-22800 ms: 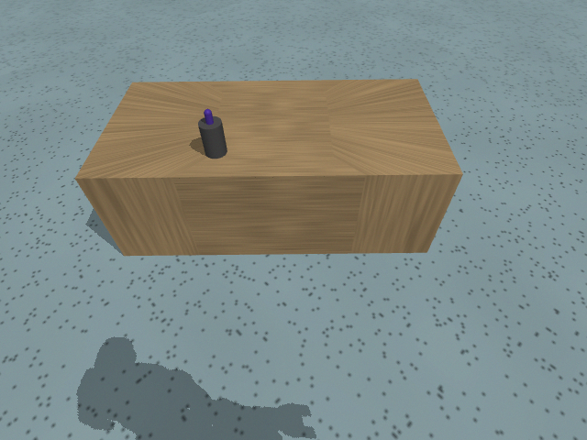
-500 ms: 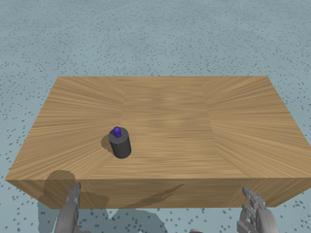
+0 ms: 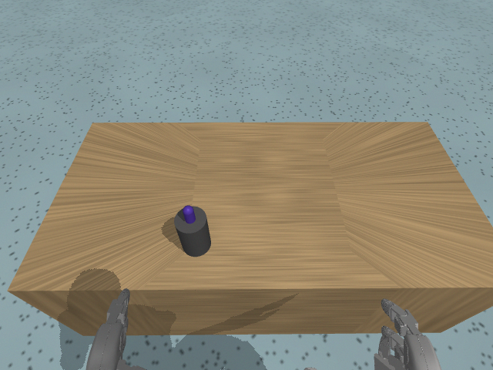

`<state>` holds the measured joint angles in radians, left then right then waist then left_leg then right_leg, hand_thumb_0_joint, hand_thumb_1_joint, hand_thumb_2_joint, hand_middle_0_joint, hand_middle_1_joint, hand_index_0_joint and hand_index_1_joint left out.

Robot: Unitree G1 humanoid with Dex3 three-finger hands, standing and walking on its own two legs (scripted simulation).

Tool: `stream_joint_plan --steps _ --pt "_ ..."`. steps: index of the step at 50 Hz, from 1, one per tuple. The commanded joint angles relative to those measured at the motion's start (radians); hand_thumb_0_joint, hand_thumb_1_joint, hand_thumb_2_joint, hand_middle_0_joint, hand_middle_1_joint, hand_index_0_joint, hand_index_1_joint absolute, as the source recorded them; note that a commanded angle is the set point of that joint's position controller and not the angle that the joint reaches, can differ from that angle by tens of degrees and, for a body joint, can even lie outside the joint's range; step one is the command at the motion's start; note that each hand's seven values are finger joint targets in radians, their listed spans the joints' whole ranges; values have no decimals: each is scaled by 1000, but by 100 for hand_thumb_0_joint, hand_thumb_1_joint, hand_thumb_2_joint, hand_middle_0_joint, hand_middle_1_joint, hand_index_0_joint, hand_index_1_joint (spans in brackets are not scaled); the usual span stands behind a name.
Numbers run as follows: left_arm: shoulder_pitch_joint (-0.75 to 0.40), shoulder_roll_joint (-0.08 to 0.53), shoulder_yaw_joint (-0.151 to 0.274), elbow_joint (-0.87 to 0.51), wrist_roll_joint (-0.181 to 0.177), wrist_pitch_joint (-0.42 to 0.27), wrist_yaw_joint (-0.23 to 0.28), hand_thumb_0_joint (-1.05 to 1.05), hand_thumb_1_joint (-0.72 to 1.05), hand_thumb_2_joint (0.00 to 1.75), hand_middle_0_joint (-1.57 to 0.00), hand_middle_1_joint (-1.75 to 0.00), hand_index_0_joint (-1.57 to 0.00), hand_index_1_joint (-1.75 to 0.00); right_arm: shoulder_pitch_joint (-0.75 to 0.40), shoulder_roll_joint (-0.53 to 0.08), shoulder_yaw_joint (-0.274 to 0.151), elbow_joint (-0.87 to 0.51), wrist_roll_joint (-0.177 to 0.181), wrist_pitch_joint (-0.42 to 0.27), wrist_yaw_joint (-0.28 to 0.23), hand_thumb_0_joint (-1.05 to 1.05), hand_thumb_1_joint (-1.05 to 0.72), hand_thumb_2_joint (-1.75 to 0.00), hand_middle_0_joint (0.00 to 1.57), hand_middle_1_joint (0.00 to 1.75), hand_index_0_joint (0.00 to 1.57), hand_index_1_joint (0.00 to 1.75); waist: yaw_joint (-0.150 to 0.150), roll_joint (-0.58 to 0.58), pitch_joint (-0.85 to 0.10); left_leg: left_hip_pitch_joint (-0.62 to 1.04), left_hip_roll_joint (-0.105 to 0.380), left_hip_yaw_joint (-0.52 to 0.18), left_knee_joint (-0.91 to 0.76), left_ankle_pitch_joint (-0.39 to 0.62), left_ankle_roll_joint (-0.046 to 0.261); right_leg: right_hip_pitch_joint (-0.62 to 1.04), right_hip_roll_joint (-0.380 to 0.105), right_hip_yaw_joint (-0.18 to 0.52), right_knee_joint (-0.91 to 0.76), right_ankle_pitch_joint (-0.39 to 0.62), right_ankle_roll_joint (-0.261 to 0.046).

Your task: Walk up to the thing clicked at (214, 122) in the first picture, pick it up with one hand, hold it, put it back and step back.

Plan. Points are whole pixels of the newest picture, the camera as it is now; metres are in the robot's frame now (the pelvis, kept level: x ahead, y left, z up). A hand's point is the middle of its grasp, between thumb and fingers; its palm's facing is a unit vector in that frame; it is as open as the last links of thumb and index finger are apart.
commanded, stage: home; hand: left
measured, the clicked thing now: (192, 227) +0.48 +0.17 -0.19
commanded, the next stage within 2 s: stand in 0.90 s
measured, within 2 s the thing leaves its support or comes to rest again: neither
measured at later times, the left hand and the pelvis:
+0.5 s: hand (149, 361) +0.16 +0.17 -0.06, palm faces +0.12 -0.96 -0.25, open 17.5 cm; pelvis -0.01 -0.01 +0.00, yaw +1 degrees
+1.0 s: hand (148, 367) +0.15 +0.17 -0.06, palm faces +0.13 -0.95 -0.28, open 17.6 cm; pelvis -0.01 -0.01 +0.00, yaw +1 degrees
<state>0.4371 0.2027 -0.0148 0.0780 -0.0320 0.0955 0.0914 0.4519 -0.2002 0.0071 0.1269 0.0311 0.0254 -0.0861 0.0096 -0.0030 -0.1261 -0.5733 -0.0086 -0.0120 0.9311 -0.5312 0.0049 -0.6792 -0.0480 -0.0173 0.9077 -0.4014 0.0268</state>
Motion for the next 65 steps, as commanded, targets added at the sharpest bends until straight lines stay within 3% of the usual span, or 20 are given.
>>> stream_joint_plan --steps 1,7,12,16,17,21,24,29,33,37,47,50,51,52,53,54,56,58,61,65 --pt "-26 93 50 -186 1 -47 2 0 -56 5 -5 -5 -5 -5 -22 -104 -57 -175 3 -55 -8 0 -90 -90 20 30 20 30 5 23 -76 -29 3 12 -173 357 -24 185 30 -42 -86 221 -46" --pt "-25 88 52 -198 1 -44 -2 0 -54 6 -5 -6 -5 -6 -16 -107 -61 -200 4 -61 -11 0 -90 -90 20 30 20 30 -7 -15 -92 -28 -2 19 -166 318 -13 190 28 -38 -99 207 -39" --pt "-10 102 64 -202 1 -36 -4 0 -54 6 -5 -6 -5 -6 -6 -105 -57 -197 2 -61 -11 0 -90 -90 20 30 20 30 2 7 -117 -32 -5 21 -153 358 -16 206 23 -36 -90 243 -41" --pt "-10 103 67 -204 2 -38 0 0 -54 6 -5 -6 -5 -6 -19 -113 -65 -199 0 -60 -15 0 -90 -90 20 30 20 30 3 3 -109 -32 -1 18 -165 322 -16 188 27 -37 -89 205 -43" --pt "42 128 110 -219 10 -26 17 0 -60 2 -4 -4 -4 -5 -86 -141 -55 40 4 -60 -24 0 -90 -90 20 30 20 30 -5 -1 -106 -25 3 -17 -146 303 -15 203 40 -51 -96 208 -39" --pt "39 85 43 -235 12 -3 29 0 -59 3 -5 -5 -4 -5 -118 -131 -42 35 7 -91 -37 0 -90 -90 20 30 20 30 -24 -8 -62 -31 -1 -1 -148 259 -6 185 38 -44 -118 182 -37" --pt "13 83 40 -242 15 6 36 0 -56 5 -5 -5 -5 -5 -135 -133 -45 96 2 -107 -46 0 -90 -90 20 30 20 30 -41 23 -63 -23 2 5 -140 262 -6 170 39 -45 -122 185 -38" --pt "12 119 71 -269 20 24 53 0 -59 3 -5 -5 -4 -5 -183 -133 -44 146 -2 -134 -60 0 -90 -90 20 30 20 30 -30 10 -74 -23 0 4 -140 225 2 191 38 -46 -139 154 -34" --pt "40 108 67 -254 21 41 58 0 -58 4 -5 -5 -5 -5 -208 -136 -45 166 -7 -155 -68 0 -90 -90 20 30 20 30 -24 17 -90 -14 1 2 -135 259 1 208 38 -50 -138 185 -34" --pt "17 91 47 -241 25 53 60 0 -58 4 -5 -5 -5 -5 -214 -130 -40 195 -11 -171 -73 0 -90 -90 20 30 20 30 -29 -11 -43 -35 1 3 -145 195 6 188 39 -50 -156 130 -30" --pt "-2 102 56 -258 30 72 63 0 -58 4 -5 -5 -5 -5 -222 -127 -37 222 -17 -199 -84 0 -90 -90 20 30 20 30 -32 19 -88 -11 0 1 -143 240 1 217 42 -51 -153 166 -34" --pt "-24 105 57 -263 30 77 65 0 -57 4 -5 -5 -5 -5 -233 -123 -32 226 -16 -207 -87 0 -90 -90 20 30 20 30 -31 14 -46 -24 -3 8 -149 187 7 204 37 -45 -174 130 -29" --pt "-7 105 60 -252 31 81 63 0 -49 12 -13 -13 -13 -13 -230 -119 -30 230 -18 -209 -89 0 -90 -90 20 30 20 30 -30 12 -62 -22 -5 6 -146 200 6 217 38 -46 -173 138 -30" --pt "-147 248 106 98 128 -17 7 0 -41 20 -20 -21 -20 -21 -254 -272 -76 443 -136 -141 -30 0 -90 -90 20 30 20 30 2 -13 51 67 54 -81 -178 382 32 289 -19 32 -139 207 -105" --pt "-107 247 111 188 137 -55 -20 0 -33 28 -20 -29 -20 -29 -226 -282 -87 479 -144 -112 -7 0 -90 -90 20 30 20 30 9 -16 -8 110 62 -76 -161 429 57 304 -31 43 -126 244 -123" --pt "-106 244 107 231 135 -79 -32 0 -25 36 -20 -30 -20 -30 -234 -269 -85 485 -137 -97 6 0 -90 -90 20 30 20 30 8 -17 -20 111 57 -77 -154 434 66 325 -34 58 -137 253 -135" --pt "-138 245 93 290 110 -107 -56 0 -9 52 -20 -30 -20 -30 -260 -264 -83 489 -113 -90 29 0 -90 -90 20 30 20 30 10 12 6 133 56 -97 -220 343 78 307 -32 60 -156 192 -124" --pt "-167 252 88 360 94 -122 -70 0 7 68 -20 -30 -20 -30 -270 -269 -86 508 -87 -89 51 0 -90 -90 20 30 20 30 15 18 15 141 55 -109 -252 270 68 319 -36 64 -187 153 -114" --pt "-199 263 88 463 84 -131 -75 0 31 90 -20 -30 -20 -30 -287 -271 -90 553 -84 -84 62 0 -90 -90 20 30 20 30 15 30 36 166 63 -128 -294 232 65 322 -33 64 -218 160 -99" --pt "-229 277 88 577 82 -143 -70 0 63 90 -20 -30 -20 -30 -287 -275 -92 615 -82 -74 66 0 -90 -90 20 30 20 30 8 20 59 192 63 -125 -319 295 56 375 -48 74 -264 236 -94"
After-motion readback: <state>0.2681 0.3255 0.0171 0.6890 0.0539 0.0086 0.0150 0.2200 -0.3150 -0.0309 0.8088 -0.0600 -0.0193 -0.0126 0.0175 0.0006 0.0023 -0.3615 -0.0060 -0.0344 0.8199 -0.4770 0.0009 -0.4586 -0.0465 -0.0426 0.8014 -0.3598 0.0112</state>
